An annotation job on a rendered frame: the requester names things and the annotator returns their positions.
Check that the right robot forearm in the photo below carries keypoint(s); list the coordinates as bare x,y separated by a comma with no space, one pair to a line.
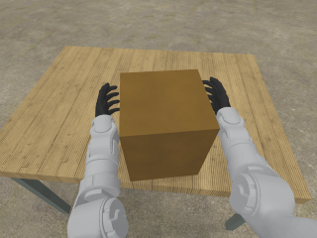
239,149

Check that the left robot forearm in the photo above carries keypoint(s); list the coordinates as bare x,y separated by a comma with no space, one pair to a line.
101,164

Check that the right robot hand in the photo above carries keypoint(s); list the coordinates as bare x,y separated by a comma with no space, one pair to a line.
219,96

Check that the table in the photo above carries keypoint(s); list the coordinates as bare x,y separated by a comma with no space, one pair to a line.
47,137

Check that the carton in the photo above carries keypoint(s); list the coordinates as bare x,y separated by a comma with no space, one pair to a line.
167,125

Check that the left robot hand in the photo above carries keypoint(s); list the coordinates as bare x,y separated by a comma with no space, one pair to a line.
102,104

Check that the robot left upper arm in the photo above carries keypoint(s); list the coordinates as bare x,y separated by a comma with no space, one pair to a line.
101,218

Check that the robot right upper arm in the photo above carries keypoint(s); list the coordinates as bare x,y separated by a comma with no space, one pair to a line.
267,204

